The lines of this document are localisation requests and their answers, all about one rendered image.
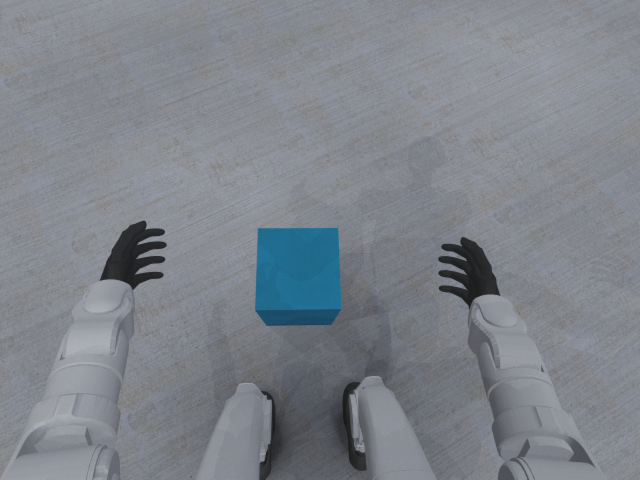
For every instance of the robot right forearm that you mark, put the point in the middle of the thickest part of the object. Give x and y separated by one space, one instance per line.
528 418

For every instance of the left robot upper arm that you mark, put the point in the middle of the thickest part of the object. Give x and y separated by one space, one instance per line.
94 462

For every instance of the robot right foot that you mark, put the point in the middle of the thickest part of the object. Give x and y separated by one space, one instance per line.
357 458

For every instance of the carton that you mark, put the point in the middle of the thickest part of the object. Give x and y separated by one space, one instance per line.
298 276

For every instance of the left robot thigh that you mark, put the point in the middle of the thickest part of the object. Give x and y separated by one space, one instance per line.
233 451

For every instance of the robot left forearm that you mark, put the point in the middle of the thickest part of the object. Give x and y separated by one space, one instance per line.
79 404

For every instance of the robot right hand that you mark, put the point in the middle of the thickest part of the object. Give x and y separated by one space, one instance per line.
479 280

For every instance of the robot left hand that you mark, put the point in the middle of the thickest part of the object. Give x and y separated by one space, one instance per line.
122 263

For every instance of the right robot upper arm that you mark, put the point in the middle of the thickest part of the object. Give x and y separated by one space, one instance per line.
524 468

